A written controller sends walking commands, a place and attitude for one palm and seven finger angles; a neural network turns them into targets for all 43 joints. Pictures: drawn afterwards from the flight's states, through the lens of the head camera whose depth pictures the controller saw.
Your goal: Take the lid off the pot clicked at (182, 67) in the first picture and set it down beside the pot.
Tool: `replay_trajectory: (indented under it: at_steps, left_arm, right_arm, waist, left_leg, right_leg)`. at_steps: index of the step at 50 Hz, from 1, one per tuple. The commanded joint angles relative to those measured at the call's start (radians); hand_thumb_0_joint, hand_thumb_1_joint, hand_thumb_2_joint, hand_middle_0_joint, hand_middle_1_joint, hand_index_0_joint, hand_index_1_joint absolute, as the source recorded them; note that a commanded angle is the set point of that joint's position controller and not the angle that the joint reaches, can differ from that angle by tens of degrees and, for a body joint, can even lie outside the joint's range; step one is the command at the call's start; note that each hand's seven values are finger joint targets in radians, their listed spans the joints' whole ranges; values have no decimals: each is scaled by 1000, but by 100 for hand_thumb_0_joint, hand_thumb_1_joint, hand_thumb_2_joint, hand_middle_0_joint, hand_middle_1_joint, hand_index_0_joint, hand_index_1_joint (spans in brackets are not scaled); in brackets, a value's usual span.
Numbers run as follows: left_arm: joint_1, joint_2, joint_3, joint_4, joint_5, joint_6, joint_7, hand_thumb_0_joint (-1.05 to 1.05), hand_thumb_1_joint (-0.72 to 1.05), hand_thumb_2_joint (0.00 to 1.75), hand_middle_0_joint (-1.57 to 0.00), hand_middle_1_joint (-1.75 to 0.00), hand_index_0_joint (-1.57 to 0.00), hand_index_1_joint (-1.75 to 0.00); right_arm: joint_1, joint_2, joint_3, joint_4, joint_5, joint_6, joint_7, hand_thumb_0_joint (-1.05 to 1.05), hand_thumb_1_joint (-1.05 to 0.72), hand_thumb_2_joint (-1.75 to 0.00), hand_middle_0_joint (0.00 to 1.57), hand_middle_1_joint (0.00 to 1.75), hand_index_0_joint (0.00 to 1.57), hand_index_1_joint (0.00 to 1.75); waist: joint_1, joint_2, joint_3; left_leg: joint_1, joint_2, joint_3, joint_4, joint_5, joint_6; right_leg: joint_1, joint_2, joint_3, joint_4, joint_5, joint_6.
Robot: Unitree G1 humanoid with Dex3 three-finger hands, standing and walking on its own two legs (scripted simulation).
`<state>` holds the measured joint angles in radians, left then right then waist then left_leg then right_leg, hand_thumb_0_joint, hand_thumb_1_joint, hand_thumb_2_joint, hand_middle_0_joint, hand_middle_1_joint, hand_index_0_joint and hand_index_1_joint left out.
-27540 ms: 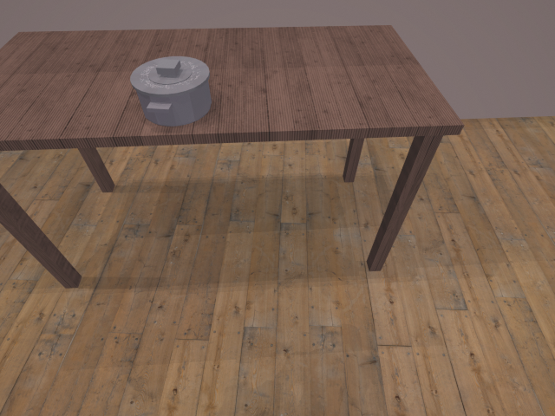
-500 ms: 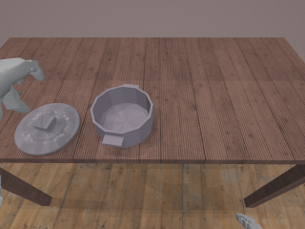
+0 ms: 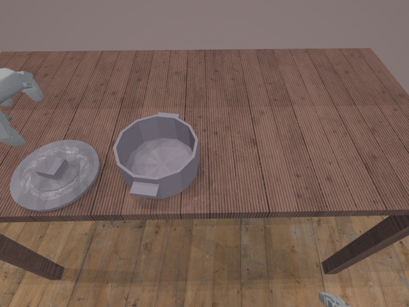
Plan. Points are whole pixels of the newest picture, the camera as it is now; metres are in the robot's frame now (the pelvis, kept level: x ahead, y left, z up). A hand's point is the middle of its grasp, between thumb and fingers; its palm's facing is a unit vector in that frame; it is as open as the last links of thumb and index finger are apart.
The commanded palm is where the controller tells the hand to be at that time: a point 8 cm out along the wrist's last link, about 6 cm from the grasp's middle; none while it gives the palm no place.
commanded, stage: draw the hand back to the body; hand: left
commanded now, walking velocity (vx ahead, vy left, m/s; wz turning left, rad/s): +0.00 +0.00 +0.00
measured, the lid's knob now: (52, 167) +0.41 +0.34 +0.02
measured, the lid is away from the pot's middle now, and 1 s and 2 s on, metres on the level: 0.24 0.24 0.24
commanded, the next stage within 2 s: none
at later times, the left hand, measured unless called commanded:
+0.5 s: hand (25, 125) +0.36 +0.28 +0.19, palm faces +0.27 -0.80 -0.53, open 11.0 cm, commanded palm +0.31 +0.33 +0.23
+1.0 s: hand (16, 140) +0.31 +0.26 +0.21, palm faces +0.51 -0.82 -0.25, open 9.3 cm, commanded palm +0.26 +0.29 +0.22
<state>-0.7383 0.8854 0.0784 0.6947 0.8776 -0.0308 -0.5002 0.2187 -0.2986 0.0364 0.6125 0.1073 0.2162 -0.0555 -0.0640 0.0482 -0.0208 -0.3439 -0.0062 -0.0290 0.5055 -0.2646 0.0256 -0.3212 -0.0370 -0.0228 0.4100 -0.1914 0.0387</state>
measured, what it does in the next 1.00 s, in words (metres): stands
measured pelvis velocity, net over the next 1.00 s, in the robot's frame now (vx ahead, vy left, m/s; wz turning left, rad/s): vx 0.02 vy -0.03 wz -0.03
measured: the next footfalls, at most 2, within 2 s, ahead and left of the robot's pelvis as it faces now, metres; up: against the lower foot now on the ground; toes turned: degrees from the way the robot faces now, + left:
none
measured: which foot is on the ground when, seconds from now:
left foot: down 0.00-1.00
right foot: down 0.00-1.00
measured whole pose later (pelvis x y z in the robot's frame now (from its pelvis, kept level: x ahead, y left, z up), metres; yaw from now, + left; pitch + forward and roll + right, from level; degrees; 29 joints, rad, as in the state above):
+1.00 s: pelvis +0.02 -0.03 +0.01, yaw -2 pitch -3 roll +0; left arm -0.06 0.43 0.44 -0.02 -0.11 -0.06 0.09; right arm 0.17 -0.27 0.02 0.69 0.04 -0.07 -0.08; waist 0.04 0.06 0.03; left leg -0.07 0.04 -0.01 0.38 -0.26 -0.02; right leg -0.10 0.00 -0.01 0.37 -0.22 0.00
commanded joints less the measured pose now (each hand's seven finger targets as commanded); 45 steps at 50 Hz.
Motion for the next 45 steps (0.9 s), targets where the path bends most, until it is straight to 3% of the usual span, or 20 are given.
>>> replay_trajectory:
  at_steps: [1,3,6,10,12,14,17,18,19,20,21,22,23,25,27,31,34,40,43,45]
  left_arm:
    - [-301,379,156,-269,-29,6,35,0,-2,67,-36,-84,-36,-84]
    - [-274,413,195,-335,-38,7,38,0,-2,67,-36,-84,-36,-84]
    - [-197,412,223,-362,-56,19,33,0,-2,67,-36,-84,-36,-84]
    - [-137,326,175,-396,-73,36,23,0,-2,67,-36,-84,-36,-84]
    - [-172,317,159,-441,-80,41,23,0,-2,67,-36,-84,-36,-84]
    - [-182,324,168,-547,-83,33,31,0,-2,67,-36,-84,-36,-84]
    - [-84,330,206,-535,-90,46,33,0,-2,67,-36,-84,-36,-84]
    - [-236,26,313,-667,-699,-48,223,0,-2,67,-36,-84,-36,-84]
    - [-11,-32,266,-476,-738,-51,323,0,-2,67,-36,-84,-36,-84]
    - [75,-62,296,-481,-833,-54,387,0,-2,67,-36,-84,-36,-84]
    - [70,-81,287,-500,-885,-56,432,0,-2,67,-36,-84,-36,-84]
    - [29,-61,314,-546,-914,-61,471,0,-2,67,-36,-84,-36,-84]
    - [-25,-8,360,-609,-921,-75,507,0,-2,67,-36,-84,-36,-84]
    - [-75,-2,400,-731,-927,-102,561,0,2,68,-35,-82,-35,-82]
    - [-5,-7,444,-767,-936,-109,594,0,7,69,-34,-79,-34,-79]
    - [180,-107,430,-759,-960,-99,601,0,16,72,-33,-73,-33,-73]
    - [251,-125,442,-806,-969,-98,600,0,23,73,-31,-69,-31,-69]
    - [316,-138,456,-909,-979,-100,602,0,37,77,-29,-61,-29,-61]
    - [391,-148,468,-912,-982,-101,606,0,44,79,-28,-57,-28,-57]
    - [414,-181,445,-910,-986,-97,602,0,48,80,-27,-54,-27,-54]
  right_arm:
    - [-74,-141,-47,-150,-6,-33,7,0,-90,-90,20,30,20,30]
    - [-91,-143,-46,-166,-12,-38,9,0,-90,-90,20,30,20,30]
    - [-90,-137,-44,-167,-14,-43,12,0,-90,-90,20,30,20,30]
    - [-107,-126,-43,-172,-18,-52,12,0,-90,-90,20,30,20,30]
    - [-124,-127,-39,-173,-17,-51,9,0,-90,-90,20,30,20,30]
    - [-132,-118,-40,-183,-22,-64,10,0,-90,-90,20,30,20,30]
    - [-141,-118,-34,-173,-31,-66,9,0,-90,-90,20,30,20,30]
    - [0,-46,-32,-226,-13,-157,-6,0,-90,-90,20,30,20,30]
    - [-28,-69,-16,-183,-23,-184,-18,0,-90,-90,20,30,20,30]
    - [-55,-79,-19,-185,-23,-201,-31,0,-90,-90,20,30,20,30]
    - [-79,-89,-15,-169,-24,-213,-41,0,-90,-90,20,30,20,30]
    - [-85,-96,-15,-151,-29,-227,-50,0,-90,-90,20,30,20,30]
    - [-94,-102,-13,-128,-36,-244,-54,0,-90,-90,20,30,20,30]
    - [-109,-83,-5,-125,-50,-283,-60,0,-90,-90,20,30,20,30]
    - [-107,-75,-5,-109,-60,-309,-55,0,-90,-90,20,30,20,30]
    - [-114,-72,-18,-92,-67,-325,-35,0,-90,-90,20,30,20,30]
    - [-125,-78,-31,-91,-68,-331,-24,0,-90,-90,20,30,20,30]
    - [-147,-75,-40,-87,-64,-339,-20,0,-90,-90,20,30,20,30]
    - [-150,-75,-48,-81,-64,-345,-19,0,-90,-90,20,30,20,30]
    - [-157,-74,-48,-80,-62,-340,-21,0,-90,-90,20,30,20,30]
  waist:
    - [38,82,-361]
    - [43,111,-382]
    - [51,79,-361]
    - [44,64,-305]
    - [40,62,-300]
    - [50,114,-364]
    - [60,77,-339]
    - [20,97,-265]
    - [32,24,-190]
    - [57,-82,-163]
    - [56,-126,-151]
    - [57,-100,-167]
    - [57,-14,-172]
    - [74,155,-235]
    - [90,183,-239]
    - [94,106,-177]
    - [95,43,-185]
    - [100,66,-192]
    - [98,-1,-179]
    - [101,0,-157]
  left_leg:
    - [175,-27,5,-32,422,50]
    - [189,-26,-1,-33,459,50]
    - [177,-30,-1,-32,442,48]
    - [181,-26,-1,-39,398,45]
    - [173,-28,2,-51,350,43]
    - [226,-25,-16,-47,418,43]
    - [214,-27,-13,-48,439,37]
    - [389,27,-25,-83,342,5]
    - [368,66,-60,-115,203,2]
    - [299,64,-49,-148,112,6]
    - [258,53,-20,-161,78,14]
    - [251,45,-1,-164,94,15]
    - [268,43,9,-164,99,11]
    - [324,33,4,-166,210,-4]
    - [334,32,12,-157,305,-12]
    - [288,30,39,-144,375,-5]
    - [289,29,51,-134,403,4]
    - [317,18,65,-124,415,13]
    - [320,17,68,-122,407,16]
    - [310,15,74,-130,374,18]
  right_leg:
    - [162,60,-54,9,243,-72]
    - [173,58,-53,9,249,-75]
    - [179,59,-55,12,248,-68]
    - [130,63,-61,-4,196,-68]
    - [126,63,-64,-9,174,-67]
    - [146,62,-58,-2,183,-71]
    - [151,63,-61,-7,204,-66]
    - [73,61,-59,-37,121,-104]
    - [64,58,-53,-42,42,-98]
    - [110,54,-46,-55,41,-89]
    - [153,49,-35,-62,51,-78]
    - [183,43,-30,-66,67,-73]
    - [187,37,-22,-72,57,-74]
    - [229,36,-21,-60,116,-85]
    - [267,38,-24,-53,181,-88]
    - [300,40,-28,-43,273,-81]
    - [312,42,-30,-42,322,-73]
    - [311,37,-24,-42,357,-66]
    - [308,38,-25,-43,367,-61]
    - [296,37,-21,-49,350,-59]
